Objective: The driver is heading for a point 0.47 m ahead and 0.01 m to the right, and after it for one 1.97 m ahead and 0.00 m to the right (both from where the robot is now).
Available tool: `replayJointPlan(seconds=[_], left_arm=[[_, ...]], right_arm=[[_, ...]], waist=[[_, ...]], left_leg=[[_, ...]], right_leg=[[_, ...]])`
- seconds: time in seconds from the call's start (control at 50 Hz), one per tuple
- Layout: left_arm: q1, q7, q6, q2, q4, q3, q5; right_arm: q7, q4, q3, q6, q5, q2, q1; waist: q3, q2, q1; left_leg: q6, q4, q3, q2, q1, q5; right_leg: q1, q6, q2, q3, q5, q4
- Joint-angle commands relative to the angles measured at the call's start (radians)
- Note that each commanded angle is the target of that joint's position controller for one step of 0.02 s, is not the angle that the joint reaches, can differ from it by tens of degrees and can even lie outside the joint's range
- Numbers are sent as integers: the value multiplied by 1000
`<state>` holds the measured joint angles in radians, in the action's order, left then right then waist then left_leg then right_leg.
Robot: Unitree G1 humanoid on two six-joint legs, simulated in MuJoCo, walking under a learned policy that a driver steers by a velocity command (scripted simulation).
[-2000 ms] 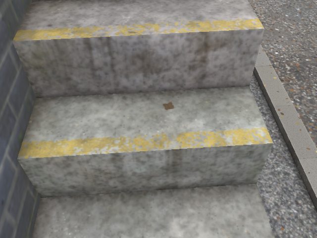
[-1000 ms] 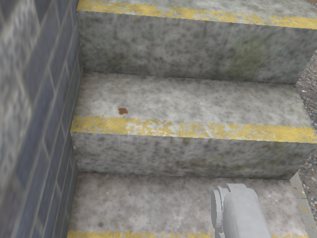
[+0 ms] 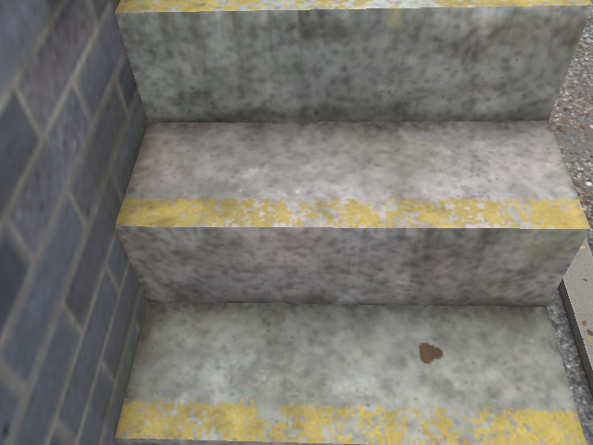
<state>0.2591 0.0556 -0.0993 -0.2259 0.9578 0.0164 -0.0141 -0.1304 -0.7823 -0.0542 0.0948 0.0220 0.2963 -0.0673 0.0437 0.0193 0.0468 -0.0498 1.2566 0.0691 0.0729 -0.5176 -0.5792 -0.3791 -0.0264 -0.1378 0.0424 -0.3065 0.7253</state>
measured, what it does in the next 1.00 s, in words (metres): steps on the spot: left foot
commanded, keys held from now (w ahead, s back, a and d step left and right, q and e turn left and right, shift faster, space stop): no key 0.94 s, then w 0.06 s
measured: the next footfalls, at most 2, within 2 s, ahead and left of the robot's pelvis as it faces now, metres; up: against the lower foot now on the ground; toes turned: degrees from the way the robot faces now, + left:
left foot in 0.16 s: +0.00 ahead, +0.11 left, +0.00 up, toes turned +2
left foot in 1.58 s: +0.23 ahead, +0.07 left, +0.21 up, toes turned -4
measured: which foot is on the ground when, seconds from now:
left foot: up 0.00-0.14, down 0.16-1.00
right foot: down 0.00-1.00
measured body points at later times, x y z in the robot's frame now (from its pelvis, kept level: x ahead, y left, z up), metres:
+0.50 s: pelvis +0.00 +0.01 +0.00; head +0.01 +0.03 +0.45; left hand +0.08 +0.25 -0.15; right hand +0.03 -0.23 -0.13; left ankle -0.04 +0.11 -0.73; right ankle -0.04 -0.16 -0.73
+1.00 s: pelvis -0.01 -0.01 +0.01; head +0.00 -0.01 +0.46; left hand -0.01 +0.20 -0.16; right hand -0.07 -0.20 -0.14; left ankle -0.04 +0.11 -0.73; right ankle -0.04 -0.16 -0.73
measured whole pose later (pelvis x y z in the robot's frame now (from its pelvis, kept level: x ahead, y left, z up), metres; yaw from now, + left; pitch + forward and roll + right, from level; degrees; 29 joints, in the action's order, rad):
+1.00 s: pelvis -0.01 -0.01 +0.01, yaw +1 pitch +1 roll +0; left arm 0.27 0.03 -0.03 -0.16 1.17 -0.01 -0.01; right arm -0.15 -0.94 0.01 0.02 0.01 0.11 -0.55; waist 0.03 -0.01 0.01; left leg 0.00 0.53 -0.01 0.01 -0.22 -0.33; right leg -0.21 -0.06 -0.13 0.14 -0.33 0.53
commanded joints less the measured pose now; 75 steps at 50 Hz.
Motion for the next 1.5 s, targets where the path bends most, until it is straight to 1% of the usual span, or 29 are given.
replayJointPlan(seconds=[0.02, 0.04, 0.1, 0.12, 0.16, 0.18, 0.22, 0.26, 0.28, 0.34, 0.44, 0.98, 1.06, 1.12, 1.18, 1.2, 1.22, 1.24, 1.28, 1.32, 1.34, 1.36, 1.38, 1.4, 1.42, 1.44, 1.46, 1.48, 1.5], left_arm=[[134, -3, -5, -203, -23, 49, 37], [42, -16, 6, -173, -63, 42, 45], [-466, -47, 27, -93, -208, -10, -1], [-419, -57, 43, -132, -170, 14, -5], [-188, -32, 51, -132, -56, 32, -19], [-68, -13, 52, -158, -75, 56, -20], [58, 4, 46, -69, -5, 30, -13], [-22, -10, 49, -74, 6, 30, -36], [-30, -14, 57, -69, 14, 30, -36], [-84, -28, 66, -86, 21, 27, -38], [-131, -35, 66, -80, 60, 20, -23], [88, -25, 68, -14, 216, -12, 1], [47, -54, 57, -18, 170, 10, 34], [26, -88, 34, 22, 131, 11, 27], [232, -97, -4, 2, 174, 21, 7], [374, -74, -13, -86, 256, 40, 25], [624, -53, 7, -187, 332, 63, 32], [386, -52, 7, -130, 148, 63, 56], [276, -66, -22, -171, 138, 72, 81], [304, -59, -43, -133, 176, 53, 84], [319, -50, -52, -91, 195, 37, 84], [501, -19, -5, 42, 309, -21, 147], [333, -50, -32, -101, 199, 39, 82], [197, -47, -47, -80, 158, 14, 52], [109, -30, -61, -78, 137, 7, 34], [135, -31, -73, -77, 140, 0, 11], [199, 46, -16, -95, 159, -27, 172], [127, 53, 16, -179, 125, -2, 158], [293, 71, 54, -182, 176, -23, 168]], right_arm=[[25, 42, 22, -11, -6, -71, -186], [28, 71, 34, 1, -16, -66, -117], [-23, 56, 79, -11, -38, -181, -223], [-32, -1, 58, -33, -46, -161, -348], [-27, 12, 50, -54, -38, -97, -352], [0, 33, 23, -47, -33, 73, -302], [-31, 30, 47, -46, 6, 63, -251], [-56, -16, 62, -36, -27, -87, -326], [-58, -25, 56, -37, -34, -109, -356], [-33, -25, 27, -26, -31, -41, -395], [-48, -24, 30, -29, -27, -53, -364], [-19, -171, 49, -77, -17, -105, -645], [1, -183, 9, -83, 25, -15, -677], [26, -190, -1, -90, 43, 1, -664], [22, -126, 10, -90, 70, -31, -422], [-23, -131, 32, -81, 87, -109, -411], [-50, -161, 37, -67, 82, -146, -508], [139, -96, 16, -32, -108, -51, -253], [247, 4, 11, -41, -99, -67, -115], [267, 140, 31, -63, -71, -143, 22], [266, 180, 43, -69, -67, -168, 63], [86, 80, 58, -81, -4, -197, -247], [187, 189, 51, -75, -54, -183, 52], [210, 225, 72, -86, -75, -194, 85], [242, 240, 84, -112, -79, -183, 135], [256, 253, 84, -137, -62, -162, 142], [84, 305, 74, -174, -9, -89, -143], [0, 344, 101, -202, 1, -72, 80], [-12, 343, 124, -267, -3, -126, 135]], waist=[[158, -267, -11], [95, -180, -1], [26, -52, -257], [-23, -111, -260], [-78, -171, -162], [-6, -66, -22], [101, -4, 93], [92, 30, 53], [78, 26, 36], [65, 66, -7], [-45, 39, -29], [-134, -16, -41], [-194, 85, -84], [-172, 147, -97], [-119, 23, 65], [-86, -175, 73], [11, -291, 104], [43, -135, 155], [-102, -145, 84], [-149, -175, 26], [-182, -118, 11], [-142, -97, -70], [-176, -29, -50], [-210, 30, -113], [-283, 25, -144], [-246, -23, -123], [-74, -46, -337], [-60, -162, -281], [26, -297, -221]], left_leg=[[19, 507, -57, -80, -279, -233], [27, 511, -13, -52, -274, -188], [-49, -433, -54, 50, 157, 329], [-40, -510, -141, -47, 372, 600], [18, -875, -160, -103, 289, 765], [108, -811, -25, -44, 141, 1137], [200, -753, 0, 76, 286, 1496], [150, -760, 25, 87, 315, 1325], [111, -765, 5, 67, 323, 1178], [57, -765, -29, 26, 360, 1029], [82, -811, -25, -5, 246, 594], [126, -883, -61, -26, 173, 313], [269, -996, 119, 107, 147, -124], [368, -1055, 297, 254, 189, -93], [319, -814, 70, 132, -4, 291], [238, -445, -128, -34, -174, 606], [164, -78, -194, -115, -340, 280], [129, 208, -205, -65, -399, 72], [91, 828, -63, -67, -592, 67], [157, 1227, 12, -70, -838, 93], [186, 1327, 39, -99, -935, 74], [342, 1370, 160, -197, -1075, -44], [262, 1323, 85, -124, -996, 42], [229, 1156, 11, -134, -845, 164], [197, 1012, -76, -141, -692, 229], [183, 1028, -162, -144, -623, 231], [286, 681, -184, -110, -603, 260], [206, 239, -219, -133, -460, 33], [182, 257, -243, -211, -459, 29]], right_leg=[[410, 180, -245, -161, 1410, -112], [319, 180, -287, -184, 1338, -140], [17, 33, -120, -45, 886, -219], [-87, 38, -97, -21, 780, -273], [121, 24, -75, 2, 594, -206], [366, -13, 20, 89, 524, -149], [383, -3, 0, 48, 524, -120], [300, -33, -1, 55, 290, -141], [280, -40, -13, 52, 274, -166], [222, -41, -8, 59, 281, -151], [167, -49, 3, 70, 109, -203], [195, -2, 27, 107, 55, -266], [64, 27, 71, 134, -209, -147], [-21, 69, 53, 55, -87, 7], [353, 131, 68, 39, 142, -197], [510, 236, -16, -91, 720, -254], [695, 404, -219, -347, 1173, -344], [755, 359, -259, -288, 1005, -394], [541, 378, -281, -298, 856, -450], [534, 287, -285, -220, 644, -458], [501, 245, -270, -187, 546, -456], [474, 344, -311, -278, 1028, -408], [484, 195, -263, -97, 413, -485], [212, 147, -192, 9, 278, -595], [-42, 142, -138, 75, 356, -677], [-51, 183, -136, 81, 691, -737], [-51, 292, -90, 65, 1413, -557], [-81, 433, -218, -94, 1874, -723], [17, 477, -248, -121, 2216, -677]])
Velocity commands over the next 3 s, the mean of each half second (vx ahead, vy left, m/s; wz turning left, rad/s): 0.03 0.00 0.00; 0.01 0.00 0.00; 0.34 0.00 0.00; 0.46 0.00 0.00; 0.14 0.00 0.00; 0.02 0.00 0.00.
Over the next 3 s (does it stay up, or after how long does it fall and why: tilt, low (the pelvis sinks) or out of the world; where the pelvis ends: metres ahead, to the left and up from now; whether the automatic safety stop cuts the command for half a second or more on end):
stays up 0.44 0.00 0.41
